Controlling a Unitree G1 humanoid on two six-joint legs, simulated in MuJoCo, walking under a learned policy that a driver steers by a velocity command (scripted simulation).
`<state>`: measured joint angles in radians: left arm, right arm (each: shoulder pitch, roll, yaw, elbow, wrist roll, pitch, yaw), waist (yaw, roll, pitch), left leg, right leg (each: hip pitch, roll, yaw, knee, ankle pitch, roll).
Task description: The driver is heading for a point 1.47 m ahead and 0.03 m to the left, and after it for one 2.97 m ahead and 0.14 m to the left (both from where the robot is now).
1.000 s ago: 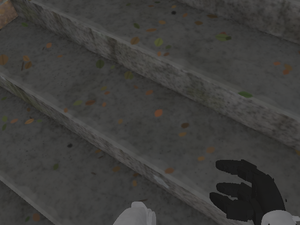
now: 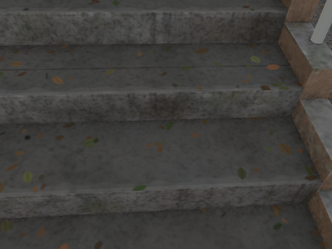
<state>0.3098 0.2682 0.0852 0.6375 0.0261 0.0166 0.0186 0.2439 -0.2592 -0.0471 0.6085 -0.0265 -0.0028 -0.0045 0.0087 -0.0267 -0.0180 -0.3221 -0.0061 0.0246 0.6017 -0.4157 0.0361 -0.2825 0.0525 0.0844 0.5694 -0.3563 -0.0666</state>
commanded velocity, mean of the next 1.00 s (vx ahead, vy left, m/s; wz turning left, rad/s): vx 0.26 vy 0.00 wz -0.16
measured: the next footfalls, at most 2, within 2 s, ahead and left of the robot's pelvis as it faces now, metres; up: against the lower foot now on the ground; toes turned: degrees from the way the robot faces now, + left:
right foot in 0.52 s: +0.46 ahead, -0.20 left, +0.15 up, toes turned -14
left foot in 1.22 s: +0.49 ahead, +0.01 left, +0.15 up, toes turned -3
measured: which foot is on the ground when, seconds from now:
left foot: down 0.00-0.54, up 0.56-1.00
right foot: down 0.00-0.00, up 0.02-0.50, down 0.52-1.00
